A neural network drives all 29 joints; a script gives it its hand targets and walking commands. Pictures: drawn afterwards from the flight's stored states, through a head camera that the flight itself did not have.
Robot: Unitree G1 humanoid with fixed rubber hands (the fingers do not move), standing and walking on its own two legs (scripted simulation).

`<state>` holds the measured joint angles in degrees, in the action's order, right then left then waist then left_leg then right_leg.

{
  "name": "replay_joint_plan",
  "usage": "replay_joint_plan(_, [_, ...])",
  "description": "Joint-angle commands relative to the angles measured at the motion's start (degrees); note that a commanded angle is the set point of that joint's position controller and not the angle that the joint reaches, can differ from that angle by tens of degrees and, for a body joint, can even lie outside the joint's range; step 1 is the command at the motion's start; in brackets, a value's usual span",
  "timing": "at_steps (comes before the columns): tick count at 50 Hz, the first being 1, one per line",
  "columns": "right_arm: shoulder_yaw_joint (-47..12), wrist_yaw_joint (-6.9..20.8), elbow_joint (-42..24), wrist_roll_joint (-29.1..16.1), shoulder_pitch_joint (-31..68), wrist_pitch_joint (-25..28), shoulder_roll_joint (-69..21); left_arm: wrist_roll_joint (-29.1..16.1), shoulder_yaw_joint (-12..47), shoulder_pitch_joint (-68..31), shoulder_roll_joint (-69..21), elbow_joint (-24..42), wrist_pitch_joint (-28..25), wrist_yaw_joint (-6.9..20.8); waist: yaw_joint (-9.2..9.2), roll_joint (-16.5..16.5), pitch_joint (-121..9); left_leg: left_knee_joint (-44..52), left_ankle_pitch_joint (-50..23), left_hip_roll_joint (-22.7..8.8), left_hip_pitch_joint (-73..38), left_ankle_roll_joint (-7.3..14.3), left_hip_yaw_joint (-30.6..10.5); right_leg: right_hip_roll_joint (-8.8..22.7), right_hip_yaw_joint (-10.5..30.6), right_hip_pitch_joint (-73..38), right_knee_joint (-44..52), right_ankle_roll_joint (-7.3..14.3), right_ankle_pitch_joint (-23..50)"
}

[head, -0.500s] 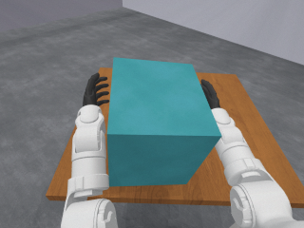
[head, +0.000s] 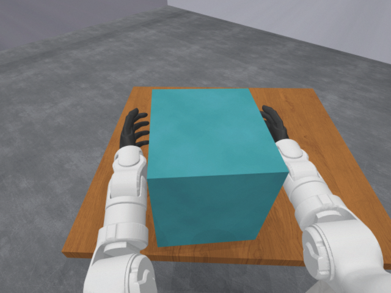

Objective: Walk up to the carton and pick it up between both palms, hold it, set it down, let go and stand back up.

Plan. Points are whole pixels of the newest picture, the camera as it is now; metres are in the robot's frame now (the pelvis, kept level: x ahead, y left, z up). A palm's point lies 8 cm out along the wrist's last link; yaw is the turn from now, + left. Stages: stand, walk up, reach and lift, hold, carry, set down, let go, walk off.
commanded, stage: set down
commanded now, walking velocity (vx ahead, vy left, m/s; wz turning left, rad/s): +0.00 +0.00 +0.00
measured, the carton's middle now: (204, 165) +0.38 +0.02 +0.08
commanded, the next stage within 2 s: none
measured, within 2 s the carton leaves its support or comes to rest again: rests again in 0.58 s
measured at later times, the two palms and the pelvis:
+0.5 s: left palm (134, 159) +0.37 +0.17 +0.10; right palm (275, 152) +0.41 -0.14 +0.10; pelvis +0.00 +0.00 +0.00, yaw -1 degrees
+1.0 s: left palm (135, 165) +0.37 +0.17 +0.09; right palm (272, 149) +0.42 -0.14 +0.09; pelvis +0.00 -0.01 +0.00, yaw -1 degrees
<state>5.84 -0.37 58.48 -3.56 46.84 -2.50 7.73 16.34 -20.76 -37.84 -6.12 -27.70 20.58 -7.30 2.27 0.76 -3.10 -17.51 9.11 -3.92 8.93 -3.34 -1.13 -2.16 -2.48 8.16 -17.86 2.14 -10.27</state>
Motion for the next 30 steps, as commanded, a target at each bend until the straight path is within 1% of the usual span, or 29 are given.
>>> replay_joint_plan(1, [-10.2, 5.0, -18.8, 0.7, 43.4, 5.9, -32.1, -5.2, 22.8, -32.9, -30.4, 5.5, -2.8, 7.0, 0.84, 3.2, -29.3, -1.0, -17.6, 5.2, -4.5, 2.7, 4.8, 0.6, -0.5, -11.8, -1.7, -6.3, 31.0])
replay_joint_plan(2, [-10.4, 5.2, -19.3, 1.0, 43.9, 6.6, -33.2, -5.9, 23.3, -32.9, -30.9, 6.2, -3.7, 6.8, 1.77, 3.3, -31.7, -1.4, -18.8, 5.0, -5.5, 2.2, 4.5, 0.0, -1.0, -11.1, -1.9, -5.8, 30.8])
replay_joint_plan(3, [-10.8, 5.2, -18.7, 1.2, 43.6, 6.7, -33.6, -5.7, 23.4, -34.8, -31.0, 6.8, -4.6, 6.4, 1.70, 2.7, -32.0, -1.7, -18.5, 5.0, -5.7, 1.7, 4.4, 0.3, -1.0, -10.9, -1.6, -5.8, 30.5])
replay_joint_plan(4, [-10.6, 5.1, -18.8, 1.8, 42.1, 6.8, -33.5, -5.3, 23.6, -33.8, -31.1, 6.7, -4.4, 6.3, 0.76, 2.7, -31.4, -1.5, -18.2, 5.4, -4.4, 2.0, 4.1, 0.8, -1.0, -11.8, -1.7, -5.8, 32.8])
replay_joint_plan(5, [-9.3, 5.5, -18.6, 1.6, 43.4, 7.2, -32.3, -5.1, 23.9, -34.4, -32.3, 6.4, -5.1, 6.0, 0.21, -0.1, -32.6, -1.4, -18.3, 4.9, -4.2, 2.1, 4.1, 0.5, -1.0, -11.6, -1.8, -5.4, 29.7])
replay_joint_plan(7, [-6.4, 6.1, -15.0, 4.3, 41.9, 7.0, -30.8, -4.8, 23.8, -34.3, -31.8, 5.2, -5.8, 5.2, 0.20, 0.5, -32.3, -0.9, -16.4, 4.2, -6.3, 1.5, 4.3, 0.3, -2.2, -8.2, -0.9, -5.3, 25.5])
replay_joint_plan(8, [-4.9, 6.3, -12.4, 4.8, 39.6, 6.7, -29.8, -4.1, 23.0, -35.0, -31.5, 5.3, -6.0, 4.8, -1.18, 0.3, -29.7, -0.4, -15.3, 4.2, -6.4, 1.7, 4.5, 0.5, -1.8, -7.0, -0.5, -5.1, 22.8])
replay_joint_plan(9, [-3.9, 6.5, -12.2, 6.4, 39.3, 6.8, -29.8, -3.8, 22.6, -33.8, -31.2, 3.7, -5.8, 4.6, -0.92, -0.1, -29.9, -0.1, -14.3, 3.9, -7.0, 1.4, 4.3, 0.9, -2.5, -5.7, 0.1, -4.6, 20.7])
replay_joint_plan(10, [-2.0, 6.9, -10.2, 6.8, 38.7, 6.8, -28.7, -3.0, 21.6, -32.2, -31.0, 2.2, -6.0, 4.6, -1.15, -0.7, -28.4, 0.5, -12.1, 3.8, -6.5, 2.0, 4.8, 0.8, -1.8, -4.7, 1.0, -4.3, 17.1])
replay_joint_plan(11, [-2.0, 7.0, -9.0, 7.1, 36.0, 7.0, -29.4, -2.7, 21.3, -30.0, -31.2, 1.3, -5.9, 4.6, 0.01, -0.2, -28.1, 0.6, -12.9, 3.9, -6.9, 2.2, 4.7, 0.7, -2.2, -4.0, 1.0, -4.3, 17.9])
replay_joint_plan(12, [-2.1, 7.3, -9.2, 7.0, 36.7, 7.5, -28.4, -3.0, 21.3, -31.1, -31.2, 1.8, -6.2, 4.4, -0.07, -0.2, -28.8, 0.2, -14.3, 4.1, -7.2, 1.8, 4.6, 0.5, -2.7, -3.8, 0.7, -4.3, 18.3])
replay_joint_plan(13, [-1.2, 7.4, -8.7, 7.5, 36.6, 7.7, -27.3, -2.4, 20.5, -29.3, -31.1, -0.9, -6.1, 4.4, -0.04, -1.9, -26.8, 0.0, -15.1, 4.0, -8.0, 1.5, 4.9, 0.4, -3.1, -2.3, 1.0, -4.2, 18.0])
replay_joint_plan(14, [-1.0, 7.5, -9.0, 7.6, 37.2, 8.4, -27.9, -3.1, 21.3, -30.3, -31.2, 0.3, -6.4, 4.5, -0.62, -1.0, -27.7, -0.4, -15.4, 4.4, -7.6, 1.4, 4.9, 0.4, -3.4, -3.2, 0.8, -4.2, 19.1])
replay_joint_plan(15, [-1.0, 7.6, -9.2, 7.2, 38.8, 9.1, -27.4, -3.2, 21.0, -31.5, -30.7, 0.4, -7.1, 4.4, 0.60, 0.6, -29.3, -0.9, -16.6, 4.1, -7.4, 1.4, 4.9, 0.0, -3.2, -3.6, 0.0, -4.8, 22.1])
replay_joint_plan(16, [-2.4, 7.6, -9.9, 7.5, 38.6, 9.8, -28.0, -3.2, 21.9, -30.6, -31.6, 0.1, -7.5, 4.1, -0.07, 0.0, -30.6, -1.3, -17.8, 4.2, -6.8, 1.1, 5.2, 0.1, -2.9, -4.3, -1.3, -4.6, 25.0])
replay_joint_plan(17, [-2.1, 7.7, -9.3, 7.8, 39.8, 10.5, -28.8, -3.7, 21.6, -30.9, -32.4, -0.3, -8.5, 4.0, -0.10, 0.1, -31.3, -1.5, -17.5, 4.0, -6.9, 1.3, 5.1, 0.0, -3.0, -4.3, -0.9, -4.4, 23.7])
replay_joint_plan(18, [-1.5, 8.1, -9.8, 7.4, 39.6, 11.3, -28.3, -4.2, 22.4, -32.1, -32.1, 2.1, -9.8, 3.4, -0.03, -0.7, -32.5, -1.7, -18.5, 3.9, -7.2, 0.5, 5.3, -0.3, -3.8, -3.0, -1.3, -4.2, 22.7])
replay_joint_plan(19, [-0.9, 8.5, -10.1, 7.3, 41.1, 12.2, -28.3, -4.1, 22.4, -33.1, -32.9, 1.8, -10.6, 2.9, 1.06, -1.3, -33.7, -1.8, -19.5, 3.5, -8.2, 0.3, 5.3, -0.6, -4.2, -2.0, -0.7, -3.9, 21.6])
replay_joint_plan(20, [-1.1, 8.4, -7.5, 8.2, 39.6, 12.0, -27.7, -3.8, 21.5, -31.5, -31.5, -0.6, -10.9, 2.9, 1.12, -0.4, -31.7, -1.8, -19.0, 3.4, -8.0, 0.3, 5.3, -0.5, -3.7, -0.9, -0.3, -4.1, 21.1])
replay_joint_plan(21, [-0.9, 8.6, -8.0, 7.5, 39.2, 12.2, -28.5, -4.1, 22.1, -33.2, -32.7, 1.3, -11.5, 2.6, 0.84, -0.5, -31.7, -1.8, -19.6, 3.5, -7.7, 0.1, 5.8, -0.4, -3.8, -1.1, -0.4, -3.5, 20.1])
replay_joint_plan(22, [-0.6, 8.7, -6.4, 8.6, 37.9, 12.1, -27.5, -4.0, 22.0, -31.5, -32.8, -0.8, -11.5, 2.6, -0.07, -1.2, -30.6, -1.6, -19.4, 3.5, -8.2, 0.2, 5.4, -0.7, -3.6, -0.3, -0.1, -3.4, 19.2])
replay_joint_plan(23, [-1.0, 9.0, -7.1, 8.2, 38.3, 12.6, -28.3, -4.1, 22.0, -31.2, -33.1, 0.1, -12.0, 2.2, 1.17, -2.0, -32.8, -2.7, -19.4, 3.4, -8.9, -0.3, 5.6, -0.7, -3.9, 0.5, -0.4, -3.0, 18.5])
replay_joint_plan(24, [-1.0, 9.0, -7.0, 8.4, 38.0, 12.5, -28.0, -3.7, 21.5, -30.7, -32.4, -1.1, -12.2, 2.1, 1.72, -1.5, -31.6, -2.0, -19.4, 3.6, -7.9, 0.0, 5.7, -0.4, -3.8, 0.0, -0.2, -3.5, 19.2])
replay_joint_plan(25, [-1.1, 9.1, -8.7, 7.9, 39.5, 12.7, -27.3, -4.0, 21.9, -31.3, -32.0, -1.6, -12.3, 2.0, 2.28, -0.5, -32.5, -1.9, -18.8, 3.5, -7.3, 0.5, 6.3, -0.5, -3.4, 0.2, -0.5, -3.6, 18.7])
replay_joint_plan(26, [-1.7, 9.0, -8.1, 7.8, 39.0, 12.7, -27.2, -4.2, 22.6, -29.5, -32.6, -0.9, -12.5, 1.6, 1.86, -0.7, -33.4, -2.3, -20.2, 3.1, -7.5, 0.5, 5.7, -0.5, -3.2, 0.5, -0.5, -3.3, 19.4])
replay_joint_plan(27, [-1.9, 8.8, -6.6, 7.9, 39.7, 12.5, -27.5, -4.5, 21.5, -33.0, -31.5, -0.7, -12.8, 1.5, 1.95, -0.6, -33.3, -2.4, -19.0, 3.4, -6.4, 0.4, 5.6, -0.6, -3.3, -0.4, -0.6, -3.7, 19.6])
replay_joint_plan(28, [-2.5, 8.7, -8.4, 7.4, 40.9, 12.7, -26.7, -4.2, 22.1, -32.9, -31.7, -1.3, -12.3, 1.2, 2.29, -0.7, -32.3, -1.7, -20.1, 3.2, -6.9, 0.3, 5.9, -0.5, -3.2, -1.1, -1.0, -3.8, 20.8])
replay_joint_plan(29, [-2.1, 8.8, -7.7, 6.9, 40.2, 12.6, -26.1, -4.0, 22.1, -31.2, -31.8, -1.2, -12.2, 1.0, 2.26, -0.3, -32.9, -2.3, -21.2, 2.9, -7.7, 0.5, 5.5, -0.8, -3.1, -0.4, -0.9, -3.2, 22.3])
replay_joint_plan(30, [-3.2, 8.6, -7.3, 6.6, 40.3, 12.2, -26.4, -4.3, 21.3, -31.5, -30.8, -2.5, -11.9, 1.1, 2.86, 1.3, -32.6, -2.1, -21.0, 2.9, -6.5, 0.8, 5.5, -0.5, -2.1, -1.4, -0.6, -3.5, 22.5])
